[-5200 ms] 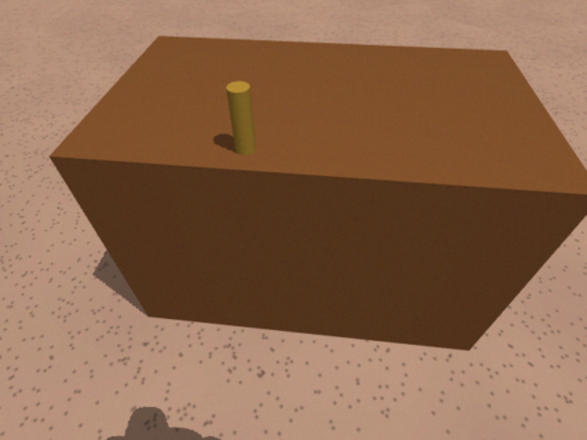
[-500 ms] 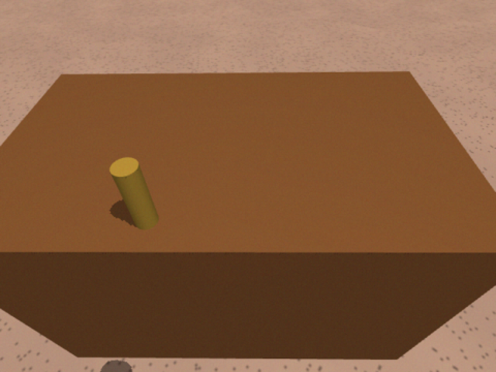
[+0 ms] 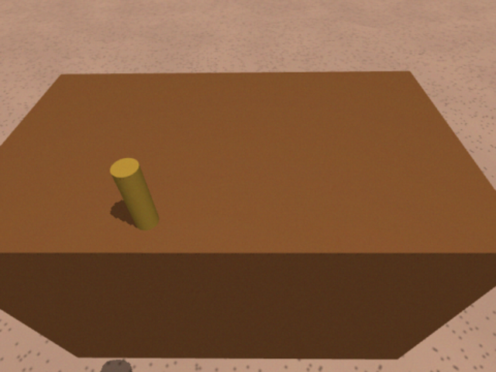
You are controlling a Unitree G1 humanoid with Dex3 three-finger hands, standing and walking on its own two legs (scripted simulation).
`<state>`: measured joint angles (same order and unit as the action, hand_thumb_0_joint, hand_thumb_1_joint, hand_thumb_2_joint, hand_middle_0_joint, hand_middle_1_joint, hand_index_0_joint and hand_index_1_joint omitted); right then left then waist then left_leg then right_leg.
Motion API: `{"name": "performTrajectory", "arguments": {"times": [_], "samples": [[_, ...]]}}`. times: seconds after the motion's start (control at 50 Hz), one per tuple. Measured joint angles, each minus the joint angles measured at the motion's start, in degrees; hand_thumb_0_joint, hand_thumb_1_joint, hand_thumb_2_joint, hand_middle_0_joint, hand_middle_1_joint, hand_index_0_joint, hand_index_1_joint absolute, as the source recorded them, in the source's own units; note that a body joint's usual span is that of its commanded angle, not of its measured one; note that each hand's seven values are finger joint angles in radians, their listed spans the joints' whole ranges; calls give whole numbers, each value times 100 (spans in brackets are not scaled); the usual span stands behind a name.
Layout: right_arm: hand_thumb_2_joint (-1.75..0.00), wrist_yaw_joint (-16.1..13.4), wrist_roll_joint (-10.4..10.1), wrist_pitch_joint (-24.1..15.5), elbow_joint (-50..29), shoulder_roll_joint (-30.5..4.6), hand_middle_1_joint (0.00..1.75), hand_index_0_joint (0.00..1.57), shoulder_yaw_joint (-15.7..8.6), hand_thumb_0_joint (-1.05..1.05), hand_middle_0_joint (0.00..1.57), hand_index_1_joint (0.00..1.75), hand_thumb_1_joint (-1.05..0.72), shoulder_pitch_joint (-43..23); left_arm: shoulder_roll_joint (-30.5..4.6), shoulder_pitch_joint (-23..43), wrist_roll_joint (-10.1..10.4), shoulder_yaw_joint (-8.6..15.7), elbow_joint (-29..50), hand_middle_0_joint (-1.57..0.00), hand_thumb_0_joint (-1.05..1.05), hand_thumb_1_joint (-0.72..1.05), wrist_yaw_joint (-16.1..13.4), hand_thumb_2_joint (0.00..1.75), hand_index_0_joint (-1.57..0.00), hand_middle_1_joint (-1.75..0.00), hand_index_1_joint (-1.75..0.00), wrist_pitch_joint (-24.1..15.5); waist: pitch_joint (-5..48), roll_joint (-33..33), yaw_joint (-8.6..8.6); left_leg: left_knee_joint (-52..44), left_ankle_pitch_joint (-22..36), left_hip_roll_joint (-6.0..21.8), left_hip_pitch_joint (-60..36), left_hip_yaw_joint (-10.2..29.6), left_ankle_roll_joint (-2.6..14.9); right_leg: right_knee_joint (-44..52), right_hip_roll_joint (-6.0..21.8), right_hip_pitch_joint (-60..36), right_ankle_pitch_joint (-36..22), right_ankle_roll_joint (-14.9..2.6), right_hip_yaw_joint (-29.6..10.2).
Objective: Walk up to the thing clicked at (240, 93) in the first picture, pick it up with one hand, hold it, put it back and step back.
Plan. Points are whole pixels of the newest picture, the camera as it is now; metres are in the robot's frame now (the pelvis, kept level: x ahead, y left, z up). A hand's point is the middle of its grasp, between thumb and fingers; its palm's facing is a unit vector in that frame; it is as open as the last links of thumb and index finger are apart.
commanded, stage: stand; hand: left
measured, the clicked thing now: (137, 196) +0.42 +0.23 +0.04
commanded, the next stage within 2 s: rise first in 0.42 s
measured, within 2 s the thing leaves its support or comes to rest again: neither
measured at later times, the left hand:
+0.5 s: hand out of the picture +0.08 +0.26 -0.15, palm faces -0.02 -0.94 -0.35, open 7.3 cm
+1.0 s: hand (99, 357) +0.18 +0.26 -0.07, palm faces +0.22 -0.91 -0.34, open 15.7 cm
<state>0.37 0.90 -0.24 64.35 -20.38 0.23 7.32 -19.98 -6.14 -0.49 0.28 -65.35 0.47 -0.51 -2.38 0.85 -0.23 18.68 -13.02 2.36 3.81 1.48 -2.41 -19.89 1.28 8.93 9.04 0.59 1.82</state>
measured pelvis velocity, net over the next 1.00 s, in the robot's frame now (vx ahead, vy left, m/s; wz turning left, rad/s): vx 0.01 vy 0.01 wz -0.01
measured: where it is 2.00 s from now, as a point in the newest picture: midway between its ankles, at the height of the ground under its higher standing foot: outside the picture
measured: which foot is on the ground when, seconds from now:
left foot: down 0.00-1.00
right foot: down 0.00-1.00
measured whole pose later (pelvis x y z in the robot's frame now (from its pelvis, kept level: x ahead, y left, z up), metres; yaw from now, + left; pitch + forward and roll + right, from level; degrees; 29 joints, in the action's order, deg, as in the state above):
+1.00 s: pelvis +0.01 +0.01 -0.01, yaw -1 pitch +1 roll +0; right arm -4.1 -2.1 -4.1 39.6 -13.0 -4.4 12.0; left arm -15.9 -16.4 2.5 7.3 -24.8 -4.5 -3.8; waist 0.1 1.5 -1.6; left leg 25.3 -16.8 1.9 9.3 0.7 -1.5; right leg -25.0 1.7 14.0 11.7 1.3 0.8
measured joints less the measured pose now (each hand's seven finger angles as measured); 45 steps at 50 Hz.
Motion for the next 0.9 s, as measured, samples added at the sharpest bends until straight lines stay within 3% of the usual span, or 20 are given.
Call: {"name": "performTrajectory", "arguments": {"times": [0.54,0.58,0.62,0.66,0.72,0.78,0.9], "samples": [[-90,-17,-4,-12,-20,1,30,20,10,0,20,30,-90,-17,11,21,2,-6,17,-21,0,90,-8,90,-20,-29,-30,-1,-19,1,4,-53,-26,-10,-70,-17,10,3,11,-43,48,15,-14],[-88,-110,-267,-98,-393,38,28,18,3,0,18,28,-88,12,50,-43,240,4,426,-19,0,88,-98,88,-19,-27,-28,-9,-46,3,33,203,-120,-19,163,-6,16,-202,21,166,119,14,-11],[-83,-203,-428,-334,-756,143,24,16,-83,1,16,24,-83,-101,130,10,409,93,824,-16,1,84,-197,83,-16,-23,-25,-232,-173,-7,36,436,-197,-21,366,-27,20,-402,20,366,167,10,-41],[-75,-288,-455,-459,-877,253,19,13,-266,1,13,19,-76,-344,200,184,454,267,1040,-14,1,76,-277,76,-14,-19,-21,-341,-194,-19,21,666,-262,-18,641,-50,20,-589,14,636,197,9,-73],[-60,-347,-365,-529,-965,381,14,10,-568,1,10,14,-61,-631,303,381,366,518,1362,-12,1,61,-340,61,-11,-14,-16,-400,-113,-23,-6,865,-311,-26,942,-59,31,-750,20,925,218,17,-93],[-46,-361,-325,-524,-1265,457,10,8,-748,0,8,10,-43,-496,390,187,285,683,1885,-10,0,45,-361,46,-10,-11,-12,-433,56,3,-37,811,-301,-29,956,-65,40,-678,22,932,198,28,-96],[-25,-398,-343,-369,-1939,557,7,6,-648,0,6,7,-10,148,405,-576,306,711,3028,-8,0,11,-407,24,-9,-8,-8,-325,288,43,-92,675,-332,-36,729,-85,66,-551,30,713,232,53,-106]]}}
